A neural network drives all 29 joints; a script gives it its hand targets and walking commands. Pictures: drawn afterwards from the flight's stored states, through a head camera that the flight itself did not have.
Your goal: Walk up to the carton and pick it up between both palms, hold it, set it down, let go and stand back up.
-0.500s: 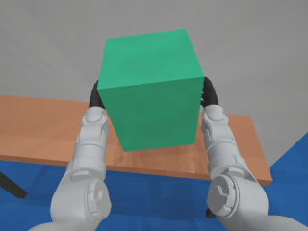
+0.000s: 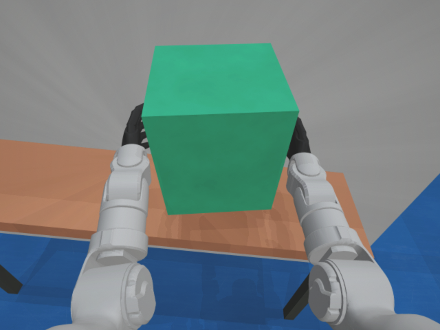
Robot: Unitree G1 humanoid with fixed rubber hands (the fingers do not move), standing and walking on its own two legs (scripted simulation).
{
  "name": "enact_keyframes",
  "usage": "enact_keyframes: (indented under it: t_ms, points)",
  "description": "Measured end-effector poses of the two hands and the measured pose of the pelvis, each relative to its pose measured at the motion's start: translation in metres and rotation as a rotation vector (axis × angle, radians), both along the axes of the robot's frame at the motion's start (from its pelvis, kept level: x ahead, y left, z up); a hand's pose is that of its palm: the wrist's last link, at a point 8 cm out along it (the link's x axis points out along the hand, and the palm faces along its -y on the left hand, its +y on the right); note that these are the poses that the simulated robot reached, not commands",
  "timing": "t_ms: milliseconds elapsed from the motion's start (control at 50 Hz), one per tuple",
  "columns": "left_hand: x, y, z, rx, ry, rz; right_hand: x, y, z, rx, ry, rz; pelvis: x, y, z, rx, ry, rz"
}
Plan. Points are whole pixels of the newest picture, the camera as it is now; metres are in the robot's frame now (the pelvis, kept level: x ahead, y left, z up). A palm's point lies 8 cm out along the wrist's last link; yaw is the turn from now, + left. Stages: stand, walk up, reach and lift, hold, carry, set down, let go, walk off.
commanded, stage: reach and lift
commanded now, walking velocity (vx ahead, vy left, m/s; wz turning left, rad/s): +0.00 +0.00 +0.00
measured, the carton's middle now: (216, 133) +0.44 -0.01 +0.16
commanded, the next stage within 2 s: hold in 1.58 s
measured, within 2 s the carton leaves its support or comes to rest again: neither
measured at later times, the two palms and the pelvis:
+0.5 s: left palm (132, 140) +0.39 +0.13 +0.18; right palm (305, 155) +0.36 -0.16 +0.16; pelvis -0.01 +0.00 +0.00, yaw +0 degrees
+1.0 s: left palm (130, 134) +0.38 +0.13 +0.19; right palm (309, 152) +0.35 -0.16 +0.18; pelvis -0.01 +0.01 +0.00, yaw -1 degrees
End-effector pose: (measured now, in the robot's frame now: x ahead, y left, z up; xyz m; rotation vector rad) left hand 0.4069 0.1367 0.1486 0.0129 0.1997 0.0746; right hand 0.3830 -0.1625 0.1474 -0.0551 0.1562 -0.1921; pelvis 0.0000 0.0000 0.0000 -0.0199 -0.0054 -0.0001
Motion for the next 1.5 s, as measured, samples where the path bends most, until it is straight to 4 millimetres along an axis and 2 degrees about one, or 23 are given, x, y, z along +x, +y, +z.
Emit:
enact_keyframes:
  t_ms: [120,400,760,920,1080,1280,1500]
  points:
    - [-0.005,0.004,0.006,0.009,-0.005,0.003,-0.004,0.004,0.004,0.019,-0.005,0.001,-0.004,0.000,-0.001,-0.003,0.002,0.011]
    - [-0.010,-0.004,0.025,0.036,-0.022,-0.032,-0.019,-0.004,0.013,0.047,-0.030,-0.037,-0.005,0.004,-0.001,-0.005,-0.037,-0.001]
    - [-0.031,0.004,0.036,0.046,-0.034,-0.032,-0.038,0.005,0.025,0.080,-0.054,-0.034,-0.011,0.009,-0.001,-0.006,-0.075,-0.014]
    - [-0.026,0.000,0.042,0.055,-0.025,-0.035,-0.035,0.001,0.027,0.089,-0.048,-0.042,-0.014,0.011,-0.001,-0.005,-0.064,-0.023]
    - [-0.021,-0.004,0.049,0.051,-0.037,-0.035,-0.030,-0.003,0.035,0.079,-0.062,-0.039,-0.008,0.009,-0.001,-0.004,-0.062,-0.026]
    - [-0.025,0.002,0.052,0.040,-0.044,-0.031,-0.029,0.002,0.042,0.089,-0.075,-0.027,0.000,0.005,0.000,-0.002,-0.084,-0.016]
    - [-0.027,0.003,0.058,0.040,-0.046,-0.030,-0.030,0.003,0.048,0.097,-0.079,-0.026,-0.001,0.005,0.000,-0.002,-0.090,-0.014]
